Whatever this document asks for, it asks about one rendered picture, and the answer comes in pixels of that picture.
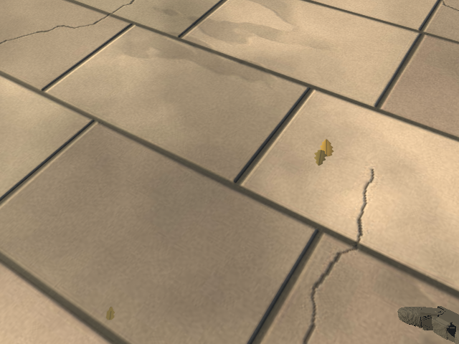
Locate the robot right hand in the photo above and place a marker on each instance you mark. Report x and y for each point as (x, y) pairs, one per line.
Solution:
(442, 321)

